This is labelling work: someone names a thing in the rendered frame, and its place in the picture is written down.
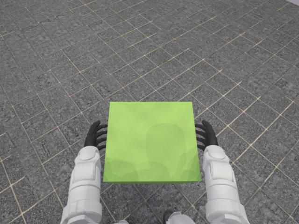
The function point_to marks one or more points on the robot left forearm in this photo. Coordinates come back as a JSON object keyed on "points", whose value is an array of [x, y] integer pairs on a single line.
{"points": [[83, 204]]}

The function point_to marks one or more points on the robot right hand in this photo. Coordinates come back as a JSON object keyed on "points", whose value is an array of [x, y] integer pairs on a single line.
{"points": [[209, 135]]}

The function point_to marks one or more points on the robot right forearm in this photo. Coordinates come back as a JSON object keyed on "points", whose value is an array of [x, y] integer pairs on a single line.
{"points": [[223, 203]]}

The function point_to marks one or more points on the robot left hand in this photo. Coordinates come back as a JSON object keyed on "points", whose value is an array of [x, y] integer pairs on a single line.
{"points": [[92, 135]]}

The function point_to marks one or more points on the carton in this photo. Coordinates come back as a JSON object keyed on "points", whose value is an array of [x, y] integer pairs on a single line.
{"points": [[151, 143]]}

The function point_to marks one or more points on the robot right thigh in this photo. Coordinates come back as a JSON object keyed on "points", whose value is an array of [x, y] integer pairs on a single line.
{"points": [[180, 219]]}

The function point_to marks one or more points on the right robot foot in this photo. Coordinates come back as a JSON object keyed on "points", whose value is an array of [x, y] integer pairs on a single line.
{"points": [[166, 216]]}

